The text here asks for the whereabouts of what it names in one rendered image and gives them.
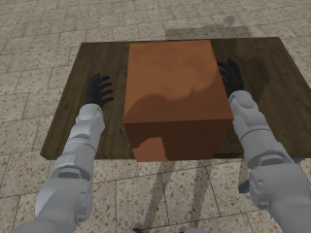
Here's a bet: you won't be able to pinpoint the robot left upper arm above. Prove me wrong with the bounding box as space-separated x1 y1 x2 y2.
10 178 93 233

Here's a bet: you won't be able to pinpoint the table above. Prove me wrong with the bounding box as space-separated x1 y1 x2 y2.
40 37 311 194

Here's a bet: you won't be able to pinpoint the right robot hand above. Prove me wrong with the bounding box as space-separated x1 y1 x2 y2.
217 58 244 99

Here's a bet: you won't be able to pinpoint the robot right upper arm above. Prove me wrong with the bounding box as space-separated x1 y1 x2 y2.
248 163 311 233

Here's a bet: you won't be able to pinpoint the right robot forearm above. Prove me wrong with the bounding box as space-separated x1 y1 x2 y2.
228 90 311 199

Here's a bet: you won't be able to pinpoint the left robot hand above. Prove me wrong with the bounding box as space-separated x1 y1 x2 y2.
85 73 115 109

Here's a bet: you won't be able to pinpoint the left robot forearm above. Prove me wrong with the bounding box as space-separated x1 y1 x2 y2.
35 103 105 216

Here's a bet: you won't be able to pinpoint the carton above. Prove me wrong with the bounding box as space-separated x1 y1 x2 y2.
123 40 234 163

